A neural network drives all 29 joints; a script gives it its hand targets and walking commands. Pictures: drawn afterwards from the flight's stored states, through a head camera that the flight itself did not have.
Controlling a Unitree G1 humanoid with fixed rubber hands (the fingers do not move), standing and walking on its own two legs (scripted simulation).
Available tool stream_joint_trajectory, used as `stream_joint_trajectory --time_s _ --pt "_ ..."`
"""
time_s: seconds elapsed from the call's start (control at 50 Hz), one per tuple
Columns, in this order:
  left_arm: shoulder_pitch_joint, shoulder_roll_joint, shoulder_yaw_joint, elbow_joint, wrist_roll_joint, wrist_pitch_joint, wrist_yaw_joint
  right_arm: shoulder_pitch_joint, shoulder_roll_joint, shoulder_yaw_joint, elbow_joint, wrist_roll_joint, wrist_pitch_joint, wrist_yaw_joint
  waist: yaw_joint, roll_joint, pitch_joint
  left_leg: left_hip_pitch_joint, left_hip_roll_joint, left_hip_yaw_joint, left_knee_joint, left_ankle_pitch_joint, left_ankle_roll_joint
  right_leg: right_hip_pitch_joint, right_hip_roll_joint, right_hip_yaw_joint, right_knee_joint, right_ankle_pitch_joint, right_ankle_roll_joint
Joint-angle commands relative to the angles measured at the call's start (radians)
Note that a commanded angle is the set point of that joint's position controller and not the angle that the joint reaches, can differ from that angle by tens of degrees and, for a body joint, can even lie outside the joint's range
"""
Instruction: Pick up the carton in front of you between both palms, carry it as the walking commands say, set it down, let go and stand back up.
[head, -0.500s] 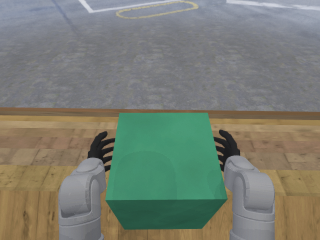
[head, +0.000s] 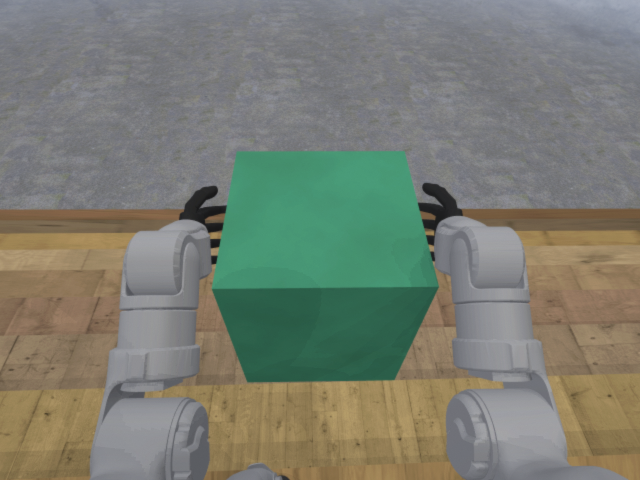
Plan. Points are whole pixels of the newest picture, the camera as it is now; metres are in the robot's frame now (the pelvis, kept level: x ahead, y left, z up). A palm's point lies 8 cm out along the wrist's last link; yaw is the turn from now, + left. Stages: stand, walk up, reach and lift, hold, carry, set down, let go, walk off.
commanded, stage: carry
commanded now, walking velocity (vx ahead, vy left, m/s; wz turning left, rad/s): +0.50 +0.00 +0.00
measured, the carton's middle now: (321, 273) +0.37 -0.01 +0.05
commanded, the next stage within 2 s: none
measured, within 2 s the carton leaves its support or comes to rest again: neither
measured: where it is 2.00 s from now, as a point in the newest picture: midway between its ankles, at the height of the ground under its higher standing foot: (335, 282)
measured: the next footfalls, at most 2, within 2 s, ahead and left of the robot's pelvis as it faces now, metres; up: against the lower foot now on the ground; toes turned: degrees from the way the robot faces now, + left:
right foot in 0.56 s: +0.47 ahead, -0.06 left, -0.17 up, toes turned -1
left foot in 1.04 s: +0.75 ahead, -0.02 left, -0.35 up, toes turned -2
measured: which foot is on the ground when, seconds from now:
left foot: down 0.00-0.56, up 0.58-1.00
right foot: up 0.00-0.54, down 0.56-1.00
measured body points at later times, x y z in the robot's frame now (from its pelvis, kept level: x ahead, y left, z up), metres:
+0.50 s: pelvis +0.30 -0.01 -0.05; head +0.31 -0.01 +0.40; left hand +0.68 +0.13 +0.09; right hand +0.68 -0.17 +0.09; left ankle +0.11 +0.06 -0.70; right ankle +0.48 -0.09 -0.75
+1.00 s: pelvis +0.61 -0.07 -0.26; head +0.65 -0.09 +0.19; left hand +0.96 +0.08 -0.18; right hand +0.97 -0.22 -0.19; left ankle +0.76 +0.02 -0.96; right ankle +0.44 -0.06 -0.85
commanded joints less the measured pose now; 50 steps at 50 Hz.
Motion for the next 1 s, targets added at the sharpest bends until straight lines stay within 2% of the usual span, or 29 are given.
stream_joint_trajectory --time_s 0.0,0.04,0.06,0.18,0.24,0.32,0.34,0.38,0.4,0.44,0.46,0.48,0.5,0.52,0.54,0.56,0.58,0.6,0.64,0.66,0.68,0.7,0.76,0.78,0.82,0.84,0.94,0.96,0.98 --pt "-0.716 -1.095 -0.592 -0.083 -0.391 -0.03 -0.217 -0.667 1.082 0.588 -0.063 0.459 -0.006 0.251 -0.046 0.273 -0.572 0.847 0.347 -0.675 -0.22 0.274 0.194 -0.485 0.093 0.182 0.518 0.003 -0.025" --pt "-0.744 -1.126 -0.591 -0.136 -0.388 -0.034 -0.2 -0.752 1.151 0.612 -0.146 0.507 -0.014 0.262 -0.025 0.103 -0.509 0.717 0.306 -0.491 -0.177 0.446 0.138 -0.497 0.027 0.196 0.41 0.096 -0.028" --pt "-0.738 -1.139 -0.59 -0.158 -0.385 -0.034 -0.191 -0.777 1.175 0.623 -0.184 0.522 -0.015 0.262 -0.021 0.083 -0.512 0.687 0.289 -0.437 -0.175 0.445 0.121 -0.478 0.013 0.186 0.344 0.117 -0.022" --pt "-0.632 -1.13 -0.64 -0.255 -0.348 -0.044 -0.164 -0.704 1.149 0.668 -0.307 0.517 -0.009 0.247 -0.054 0.118 -0.577 0.796 0.265 -0.328 -0.092 0.747 0.124 -0.53 0.019 0.116 0.065 0.133 0.008" --pt "-0.636 -1.086 -0.674 -0.287 -0.338 -0.045 -0.165 -0.661 1.098 0.698 -0.317 0.5 -0.008 0.246 -0.049 0.166 -0.605 0.82 0.255 -0.287 -0.012 0.843 0.12 -0.566 0.026 0.074 0.179 0.307 -0.02" --pt "-0.611 -1.037 -0.683 -0.241 -0.332 -0.031 -0.183 -0.614 1.036 0.708 -0.25 0.474 0.0 0.252 -0.053 0.126 -0.512 0.885 0.244 -0.325 0.07 0.79 0.101 -0.762 0.017 0.098 0.209 0.311 -0.026" --pt "-0.622 -1.022 -0.678 -0.225 -0.335 -0.029 -0.193 -0.613 1.026 0.7 -0.223 0.464 -0.001 0.255 -0.117 0.09 -0.448 1.027 0.192 -0.325 0.115 0.566 0.057 -0.944 0.016 0.098 0.027 0.458 -0.012" --pt "-0.603 -1.009 -0.654 -0.15 -0.329 -0.014 -0.21 -0.587 1.016 0.677 -0.15 0.452 0.004 0.258 -0.147 0.124 -0.393 0.974 0.17 -0.356 0.172 0.534 0.066 -0.93 0.018 0.077 -0.113 0.608 -0.009" --pt "-0.594 -0.997 -0.635 -0.111 -0.315 -0.011 -0.214 -0.612 1.026 0.675 -0.12 0.454 0.004 0.262 -0.125 0.027 -0.354 0.767 0.127 -0.271 0.178 0.344 0.044 -0.735 0.013 0.068 -0.317 0.885 0.004" --pt "-0.579 -0.991 -0.585 -0.056 -0.3 -0.002 -0.218 -0.612 1.043 0.661 -0.059 0.475 -0.004 0.27 -0.085 0.064 -0.305 0.384 0.084 -0.147 0.146 0.081 0.008 -0.278 0.038 0.008 -0.483 1.16 -0.002" --pt "-0.598 -0.978 -0.561 -0.029 -0.291 0.002 -0.221 -0.617 1.045 0.641 -0.029 0.485 -0.008 0.274 -0.027 0.122 -0.289 0.221 0.08 -0.123 0.194 0.043 -0.001 -0.09 0.045 -0.001 -0.428 1.207 -0.007" --pt "-0.561 -0.967 -0.528 0.021 -0.282 0.002 -0.225 -0.659 1.052 0.619 -0.003 0.486 -0.009 0.278 0.11 0.209 -0.424 0.128 0.122 -0.068 0.348 0.252 -0.041 0.207 0.069 -0.077 -0.155 1.2 -0.034" --pt "-0.563 -0.95 -0.498 0.042 -0.287 -0.004 -0.229 -0.642 1.068 0.6 0.034 0.479 -0.007 0.28 0.238 0.137 -0.456 0.098 0.122 -0.02 0.562 0.443 -0.083 0.336 0.073 -0.085 -0.165 1.026 -0.032" --pt "-0.595 -0.958 -0.479 0.048 -0.301 -0.009 -0.237 -0.682 1.073 0.568 0.057 0.471 -0.004 0.278 0.362 -0.04 -0.445 0.017 0.082 0.002 0.919 0.444 -0.122 0.464 0.037 -0.06 -0.275 0.919 -0.06" --pt "-0.616 -0.957 -0.466 0.066 -0.307 -0.007 -0.247 -0.719 1.079 0.554 0.06 0.442 0.003 0.265 0.403 -0.204 -0.262 -0.082 -0.054 -0.009 1.311 -0.202 -0.133 0.342 -0.036 0.036 -0.457 0.876 -0.138" --pt "-0.655 -0.957 -0.44 0.118 -0.331 -0.002 -0.256 -0.731 1.034 0.495 0.12 0.39 0.016 0.245 0.273 -0.296 -0.119 -0.247 -0.179 -0.097 1.483 -0.678 -0.112 0.237 -0.075 0.126 -0.331 1.36 -0.098" --pt "-0.716 -0.956 -0.444 0.124 -0.362 0.003 -0.262 -0.672 0.96 0.445 0.163 0.343 0.039 0.218 0.054 -0.255 -0.18 -0.284 -0.099 -0.241 1.192 -0.532 -0.103 0.265 -0.169 0.324 -0.318 1.539 -0.076" --pt "-0.793 -1.027 -0.504 0.059 -0.423 0.002 -0.264 -0.618 0.927 0.393 0.169 0.288 0.047 0.193 0.048 -0.157 -0.24 -0.29 -0.029 -0.25 1.04 -0.412 -0.108 0.251 -0.214 0.388 -0.356 1.166 -0.102" --pt "-0.902 -1.119 -0.524 0.026 -0.513 -0.001 -0.279 -0.669 0.914 0.363 0.119 0.271 0.031 0.161 0.017 0.016 -0.316 -0.204 0.044 -0.288 0.87 -0.268 -0.101 0.104 -0.208 0.466 -0.3 0.989 -0.054" --pt "-0.956 -1.151 -0.55 -0.022 -0.549 -0.019 -0.276 -0.7 0.938 0.371 0.039 0.276 0.022 0.158 0.035 -0.126 -0.411 -0.236 0.054 -0.287 0.86 -0.241 -0.099 0.131 -0.317 0.684 -0.28 0.959 -0.127" --pt "-0.99 -1.198 -0.543 -0.049 -0.568 -0.025 -0.271 -0.759 0.959 0.391 0.007 0.29 0.011 0.154 0.043 0.014 -0.375 -0.242 0.063 -0.298 0.706 -0.147 -0.11 0.059 -0.282 0.681 -0.344 0.838 -0.155" --pt "-1.003 -1.207 -0.554 -0.085 -0.574 -0.029 -0.265 -0.773 0.988 0.412 -0.026 0.311 0.003 0.155 0.066 0.012 -0.372 -0.233 0.056 -0.269 0.703 -0.152 -0.118 0.04 -0.28 0.7 -0.379 0.842 -0.175" --pt "-0.947 -1.237 -0.588 -0.14 -0.57 -0.046 -0.246 -0.748 1.059 0.483 -0.088 0.363 -0.017 0.162 0.054 0.006 -0.448 -0.29 0.074 -0.236 0.709 -0.02 -0.065 0.158 -0.225 0.549 -0.269 0.968 -0.127" --pt "-0.926 -1.243 -0.603 -0.152 -0.567 -0.054 -0.242 -0.727 1.087 0.512 -0.102 0.369 -0.027 0.165 0.092 0.022 -0.455 -0.346 0.088 -0.278 0.516 0.208 -0.05 0.235 -0.129 0.447 -0.151 0.758 -0.095" --pt "-0.805 -1.234 -0.618 -0.157 -0.525 -0.069 -0.236 -0.675 1.127 0.568 -0.121 0.39 -0.043 0.171 0.128 -0.005 -0.456 -0.335 0.025 -0.19 0.382 0.314 -0.045 0.285 -0.039 0.368 -0.069 0.878 -0.052" --pt "-0.753 -1.225 -0.616 -0.156 -0.508 -0.076 -0.235 -0.638 1.145 0.594 -0.119 0.387 -0.053 0.173 0.134 0.019 -0.445 -0.338 0.005 -0.155 0.246 0.46 -0.057 0.301 -0.007 0.318 -0.019 0.829 -0.058" --pt "-0.568 -1.175 -0.664 -0.154 -0.427 -0.124 -0.247 -0.569 1.134 0.688 -0.178 0.386 -0.097 0.186 0.167 -0.041 -0.401 -0.068 -0.087 0.002 -0.176 0.573 -0.057 0.197 0.089 0.203 0.1 0.952 -0.066" --pt "-0.57 -1.16 -0.681 -0.156 -0.428 -0.133 -0.249 -0.588 1.115 0.707 -0.201 0.393 -0.104 0.187 0.087 -0.14 -0.508 0.231 -0.112 0.045 0.017 0.722 -0.022 0.035 0.06 0.132 0.244 1.039 -0.04" --pt "-0.551 -1.143 -0.693 -0.165 -0.431 -0.14 -0.25 -0.552 1.088 0.707 -0.215 0.393 -0.108 0.187 -0.043 -0.082 -0.546 0.433 -0.135 0.075 0.037 0.641 -0.024 -0.078 0.027 0.084 0.379 1.128 -0.017"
